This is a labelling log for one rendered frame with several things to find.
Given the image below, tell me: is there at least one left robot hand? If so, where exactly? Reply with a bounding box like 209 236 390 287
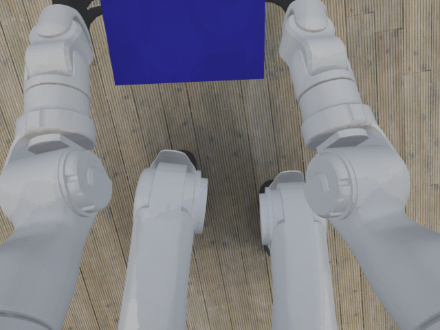
52 0 102 30

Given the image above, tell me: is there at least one right robot upper arm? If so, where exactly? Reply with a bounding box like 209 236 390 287
303 145 440 330

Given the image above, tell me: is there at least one robot right foot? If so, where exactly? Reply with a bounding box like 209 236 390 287
258 180 273 256

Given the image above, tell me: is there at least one carton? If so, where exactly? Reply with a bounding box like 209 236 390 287
100 0 265 85

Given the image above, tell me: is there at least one left robot shin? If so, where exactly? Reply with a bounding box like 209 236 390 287
133 150 196 220

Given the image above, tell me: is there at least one robot right forearm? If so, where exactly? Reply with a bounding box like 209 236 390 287
279 0 410 176

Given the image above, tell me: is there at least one left robot upper arm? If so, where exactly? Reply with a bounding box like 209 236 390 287
0 146 112 330

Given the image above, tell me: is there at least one robot left forearm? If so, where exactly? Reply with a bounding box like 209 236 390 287
0 4 96 210

